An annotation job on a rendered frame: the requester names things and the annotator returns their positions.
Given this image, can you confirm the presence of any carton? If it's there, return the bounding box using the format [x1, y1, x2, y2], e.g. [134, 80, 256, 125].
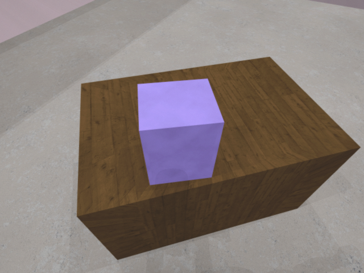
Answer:
[138, 78, 224, 185]

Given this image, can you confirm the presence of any pedestal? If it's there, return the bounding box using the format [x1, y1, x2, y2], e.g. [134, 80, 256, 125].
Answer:
[77, 57, 361, 260]

